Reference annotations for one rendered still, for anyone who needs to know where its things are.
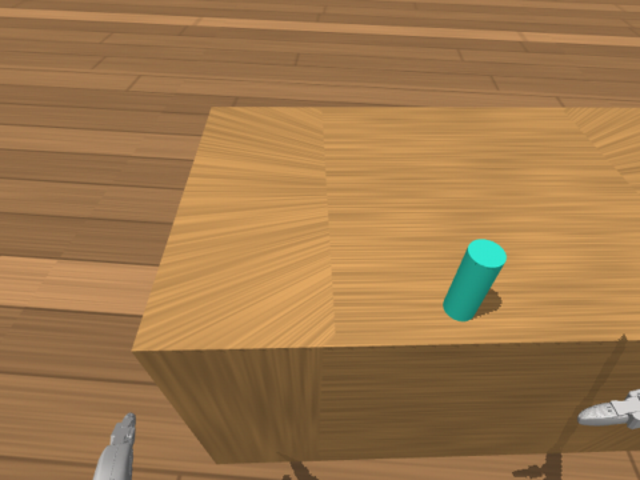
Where can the can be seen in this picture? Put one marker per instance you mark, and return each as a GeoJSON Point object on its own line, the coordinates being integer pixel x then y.
{"type": "Point", "coordinates": [478, 270]}

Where can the right robot hand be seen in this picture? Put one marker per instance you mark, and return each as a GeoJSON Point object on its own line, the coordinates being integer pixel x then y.
{"type": "Point", "coordinates": [614, 412]}

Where can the left robot hand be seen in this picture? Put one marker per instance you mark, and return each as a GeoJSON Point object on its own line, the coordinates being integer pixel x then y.
{"type": "Point", "coordinates": [115, 462]}

